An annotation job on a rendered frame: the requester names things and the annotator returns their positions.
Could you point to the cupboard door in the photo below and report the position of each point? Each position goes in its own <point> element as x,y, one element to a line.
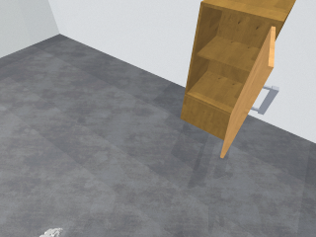
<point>255,82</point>

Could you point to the handle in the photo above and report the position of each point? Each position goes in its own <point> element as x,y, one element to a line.
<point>268,99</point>

